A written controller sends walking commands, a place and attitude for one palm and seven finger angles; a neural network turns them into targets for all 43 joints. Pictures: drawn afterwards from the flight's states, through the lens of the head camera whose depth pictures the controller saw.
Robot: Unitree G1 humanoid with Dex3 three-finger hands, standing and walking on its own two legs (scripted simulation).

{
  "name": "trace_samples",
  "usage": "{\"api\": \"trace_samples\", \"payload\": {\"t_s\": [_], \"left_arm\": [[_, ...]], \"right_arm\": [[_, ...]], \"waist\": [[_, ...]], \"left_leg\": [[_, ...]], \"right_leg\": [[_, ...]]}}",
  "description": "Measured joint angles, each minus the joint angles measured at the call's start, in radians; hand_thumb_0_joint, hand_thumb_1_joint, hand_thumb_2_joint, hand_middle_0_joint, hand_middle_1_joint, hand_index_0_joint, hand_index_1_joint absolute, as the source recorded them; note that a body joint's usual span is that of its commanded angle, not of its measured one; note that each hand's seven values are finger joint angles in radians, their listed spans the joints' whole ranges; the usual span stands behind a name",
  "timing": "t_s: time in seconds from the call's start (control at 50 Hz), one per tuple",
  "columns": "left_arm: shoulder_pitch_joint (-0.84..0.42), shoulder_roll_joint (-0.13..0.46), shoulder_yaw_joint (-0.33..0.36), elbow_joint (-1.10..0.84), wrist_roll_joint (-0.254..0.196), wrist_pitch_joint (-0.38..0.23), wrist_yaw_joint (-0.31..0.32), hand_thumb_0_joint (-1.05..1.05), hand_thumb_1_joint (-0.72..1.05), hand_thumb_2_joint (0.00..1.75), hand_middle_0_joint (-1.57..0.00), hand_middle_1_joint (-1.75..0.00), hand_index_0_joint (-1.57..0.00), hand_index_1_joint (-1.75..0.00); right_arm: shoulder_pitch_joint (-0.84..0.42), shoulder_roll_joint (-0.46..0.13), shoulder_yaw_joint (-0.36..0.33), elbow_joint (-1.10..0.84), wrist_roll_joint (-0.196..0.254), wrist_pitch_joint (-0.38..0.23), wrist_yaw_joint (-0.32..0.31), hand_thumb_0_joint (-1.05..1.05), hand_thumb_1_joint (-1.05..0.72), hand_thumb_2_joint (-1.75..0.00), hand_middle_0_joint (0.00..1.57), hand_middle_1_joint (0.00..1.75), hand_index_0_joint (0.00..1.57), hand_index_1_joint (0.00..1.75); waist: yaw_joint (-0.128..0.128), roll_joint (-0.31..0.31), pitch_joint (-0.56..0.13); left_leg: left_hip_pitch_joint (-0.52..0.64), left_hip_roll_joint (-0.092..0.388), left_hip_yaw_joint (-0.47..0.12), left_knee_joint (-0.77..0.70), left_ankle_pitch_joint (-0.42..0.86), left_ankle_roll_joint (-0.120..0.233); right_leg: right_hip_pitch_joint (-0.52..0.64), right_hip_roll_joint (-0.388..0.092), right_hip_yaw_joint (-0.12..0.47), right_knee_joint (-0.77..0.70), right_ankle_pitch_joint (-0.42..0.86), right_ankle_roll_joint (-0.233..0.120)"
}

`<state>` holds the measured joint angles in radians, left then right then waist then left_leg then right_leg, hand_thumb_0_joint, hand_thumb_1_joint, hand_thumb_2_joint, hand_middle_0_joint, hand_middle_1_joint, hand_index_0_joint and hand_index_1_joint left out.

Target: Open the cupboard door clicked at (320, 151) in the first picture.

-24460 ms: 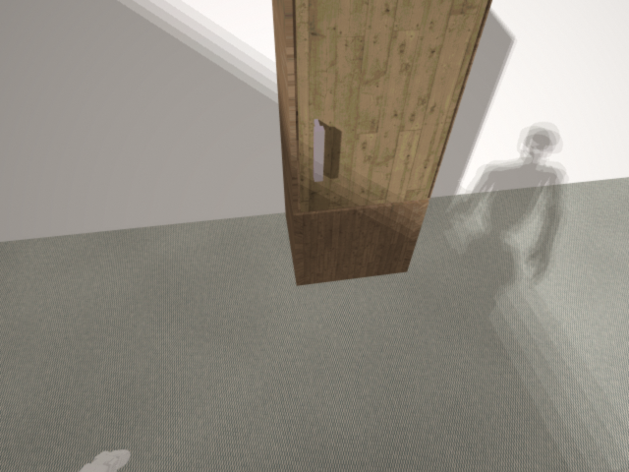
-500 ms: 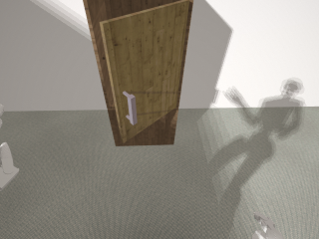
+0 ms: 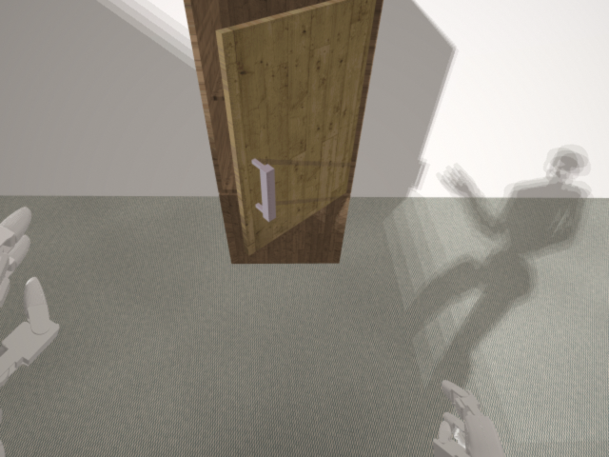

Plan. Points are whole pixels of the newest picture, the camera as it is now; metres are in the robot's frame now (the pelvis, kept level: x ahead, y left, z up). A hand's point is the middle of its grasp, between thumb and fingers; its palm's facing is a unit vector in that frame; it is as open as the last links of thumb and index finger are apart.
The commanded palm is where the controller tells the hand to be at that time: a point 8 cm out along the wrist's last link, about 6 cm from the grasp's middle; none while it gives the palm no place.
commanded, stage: stop stepping back and stand still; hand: left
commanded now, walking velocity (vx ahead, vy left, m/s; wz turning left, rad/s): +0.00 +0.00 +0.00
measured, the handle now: (262, 190) +0.70 +0.13 -0.11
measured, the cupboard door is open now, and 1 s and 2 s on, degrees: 41 41 41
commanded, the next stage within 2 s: let the arm hang, fingers relaxed in 0.36 s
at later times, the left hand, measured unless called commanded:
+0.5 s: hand (37, 347) +0.20 +0.28 +0.12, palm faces +0.35 -0.80 -0.48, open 7.4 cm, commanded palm none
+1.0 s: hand out of the picture -0.05 +0.20 -0.17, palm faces +0.02 -0.97 -0.22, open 7.4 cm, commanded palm none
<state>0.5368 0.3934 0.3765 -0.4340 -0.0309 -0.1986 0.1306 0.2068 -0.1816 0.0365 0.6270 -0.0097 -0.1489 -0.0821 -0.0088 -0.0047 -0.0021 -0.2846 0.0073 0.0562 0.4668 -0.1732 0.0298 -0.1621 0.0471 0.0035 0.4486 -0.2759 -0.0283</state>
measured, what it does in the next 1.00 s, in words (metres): stands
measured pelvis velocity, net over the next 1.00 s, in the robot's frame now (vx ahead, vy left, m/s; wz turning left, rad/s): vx -0.01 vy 0.00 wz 0.05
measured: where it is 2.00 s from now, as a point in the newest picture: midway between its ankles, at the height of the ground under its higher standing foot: outside the picture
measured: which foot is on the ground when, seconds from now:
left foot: down 0.00-1.00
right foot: down 0.00-1.00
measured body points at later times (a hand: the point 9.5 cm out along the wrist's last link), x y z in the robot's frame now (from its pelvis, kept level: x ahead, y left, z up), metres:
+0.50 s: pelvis -0.01 +0.02 +0.00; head +0.00 +0.02 +0.45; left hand +0.17 +0.32 +0.15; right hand +0.16 -0.21 -0.09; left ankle +0.05 +0.10 -0.74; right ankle -0.02 -0.10 -0.74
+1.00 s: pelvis -0.01 +0.00 +0.00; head +0.01 +0.01 +0.45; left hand -0.05 +0.26 -0.16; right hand +0.02 -0.28 -0.14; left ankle +0.05 +0.10 -0.74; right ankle -0.02 -0.10 -0.74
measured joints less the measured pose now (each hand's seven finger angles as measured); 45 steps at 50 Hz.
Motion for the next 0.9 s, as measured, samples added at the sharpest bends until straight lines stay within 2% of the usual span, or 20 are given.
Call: {"api": "trace_samples", "payload": {"t_s": [0.12,0.2,0.34,0.46,0.48,0.5,0.54,0.6,0.68,0.8,0.9], "left_arm": [[0.035,0.022,0.028,-0.034,-0.004,-0.016,0.006,0.01,0.89,0.9,-0.22,-0.31,-0.21,-0.3],[0.022,0.013,0.04,-0.003,-0.004,-0.013,0.015,0.01,0.89,0.9,-0.21,-0.31,-0.21,-0.3],[0.001,-0.022,0.007,0.02,0.005,0.007,0.02,0.01,0.89,0.9,-0.21,-0.31,-0.21,-0.3],[0.009,-0.012,-0.001,0.001,0.005,0.005,0.017,0.01,0.89,0.9,-0.21,-0.31,-0.21,-0.3],[-0.017,-0.003,-0.02,0.052,0.019,-0.013,0.002,0.01,0.89,0.9,-0.21,-0.31,-0.21,-0.3],[-0.068,0.007,-0.058,0.145,0.032,-0.005,-0.025,0.01,0.89,0.9,-0.21,-0.3,-0.21,-0.3],[-0.17,0.001,-0.146,0.378,0.044,0.076,-0.072,0.0,0.89,0.9,-0.2,-0.3,-0.2,-0.3],[-0.261,-0.045,-0.255,0.732,0.059,0.187,-0.111,0.0,0.9,0.9,-0.2,-0.3,-0.2,-0.3],[-0.277,-0.117,-0.354,1.054,0.066,0.238,-0.137,0.0,0.9,0.9,-0.2,-0.3,-0.2,-0.3],[-0.248,-0.187,-0.415,1.333,0.056,0.235,-0.145,0.01,0.9,0.89,-0.21,-0.3,-0.2,-0.3],[-0.23,-0.184,-0.405,1.473,0.049,0.22,-0.14,0.01,0.91,0.89,-0.21,-0.3,-0.21,-0.3]], "right_arm": [[0.009,-0.017,-0.01,-0.014,-0.005,0.005,-0.007,0.01,-0.9,-0.9,0.21,0.3,0.21,0.3],[0.014,-0.03,-0.018,-0.006,-0.003,0.005,-0.013,0.01,-0.9,-0.9,0.21,0.3,0.21,0.3],[0.018,-0.029,-0.017,0.013,-0.003,-0.003,-0.015,0.01,-0.9,-0.9,0.21,0.3,0.21,0.3],[0.012,-0.016,-0.012,0.016,-0.007,-0.002,-0.01,0.01,-0.9,-0.9,0.21,0.3,0.21,0.3],[0.006,-0.025,-0.019,0.037,-0.003,-0.02,0.009,0.01,-0.9,-0.9,0.21,0.3,0.21,0.3],[-0.006,-0.043,-0.026,0.067,0.002,-0.018,0.032,0.01,-0.9,-0.9,0.21,0.3,0.21,0.3],[-0.044,-0.083,-0.032,0.128,0.007,0.024,0.063,0.01,-0.9,-0.9,0.21,0.3,0.21,0.3],[-0.09,-0.118,-0.036,0.191,0.0,0.08,0.079,0.01,-0.9,-0.9,0.21,0.3,0.21,0.3],[-0.081,-0.119,-0.036,0.247,-0.009,0.115,0.09,0.01,-0.9,-0.9,0.21,0.3,0.21,0.3],[-0.022,-0.115,-0.039,0.348,-0.015,0.153,0.089,0.01,-0.91,-0.9,0.21,0.3,0.21,0.3],[0.011,-0.112,-0.048,0.43,-0.009,0.165,0.074,0.01,-0.91,-0.9,0.21,0.3,0.2,0.3]], "waist": [[0.003,-0.004,-0.006],[0.012,0.005,-0.001],[0.019,0.011,0.011],[0.012,0.011,0.013],[0.011,0.02,0.004],[0.014,0.033,-0.003],[0.016,0.063,-0.014],[0.0,0.087,-0.009],[-0.018,0.055,0.019],[-0.01,-0.013,0.071],[0.006,-0.022,0.09]], "left_leg": [[-0.01,-0.007,-0.004,-0.029,0.028,0.009],[-0.011,-0.015,-0.005,-0.048,0.043,0.016],[-0.007,-0.023,-0.005,-0.065,0.055,0.022],[-0.011,-0.017,-0.007,-0.051,0.043,0.021],[-0.031,-0.018,-0.013,-0.033,0.038,0.022],[-0.052,-0.023,-0.019,-0.009,0.031,0.025],[-0.082,-0.035,-0.021,0.033,0.016,0.033],[-0.096,-0.048,-0.009,0.068,0.0,0.042],[-0.076,-0.046,-0.002,0.062,0.001,0.035],[-0.041,-0.034,-0.02,0.011,0.028,0.019],[-0.016,-0.026,-0.036,-0.026,0.047,0.01]], "right_leg": [[-0.005,-0.006,-0.004,-0.034,0.03,0.01],[-0.009,-0.014,-0.006,-0.047,0.041,0.017],[-0.007,-0.022,-0.008,-0.056,0.047,0.023],[0.001,-0.016,-0.009,-0.068,0.049,0.022],[-0.014,-0.016,-0.017,-0.054,0.045,0.022],[-0.033,-0.021,-0.024,-0.027,0.033,0.023],[-0.071,-0.033,-0.029,0.039,0.0,0.028],[-0.105,-0.049,-0.02,0.114,-0.036,0.037],[-0.095,-0.048,-0.013,0.124,-0.042,0.027],[-0.051,-0.033,-0.028,0.06,-0.01,0.01],[-0.013,-0.022,-0.042,0.0,0.017,0.002]]}}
